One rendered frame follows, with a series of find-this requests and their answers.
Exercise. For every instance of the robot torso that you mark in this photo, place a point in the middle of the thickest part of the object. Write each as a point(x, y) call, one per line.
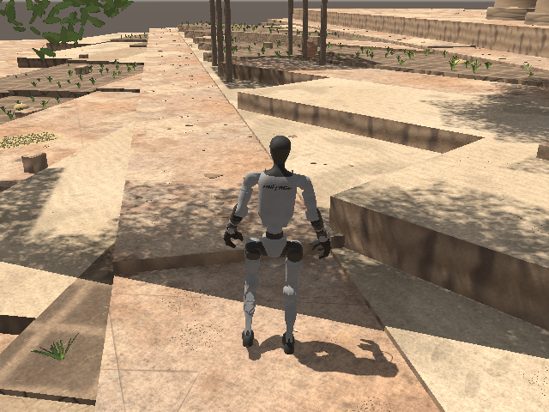
point(276, 200)

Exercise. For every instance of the robot left forearm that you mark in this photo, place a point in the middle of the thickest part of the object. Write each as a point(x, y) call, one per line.
point(233, 222)

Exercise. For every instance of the robot right upper arm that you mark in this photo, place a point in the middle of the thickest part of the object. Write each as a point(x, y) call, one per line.
point(304, 183)

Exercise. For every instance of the right robot hand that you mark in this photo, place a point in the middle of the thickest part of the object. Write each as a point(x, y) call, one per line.
point(324, 245)

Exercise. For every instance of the left robot hand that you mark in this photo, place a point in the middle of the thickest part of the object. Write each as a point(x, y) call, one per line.
point(236, 235)

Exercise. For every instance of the robot right forearm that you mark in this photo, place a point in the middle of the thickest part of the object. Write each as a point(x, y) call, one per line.
point(319, 228)

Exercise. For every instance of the robot left foot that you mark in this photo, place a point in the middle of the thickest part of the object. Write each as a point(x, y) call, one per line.
point(248, 340)

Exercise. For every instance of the robot left upper arm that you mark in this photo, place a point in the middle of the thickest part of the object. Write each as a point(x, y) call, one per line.
point(244, 195)

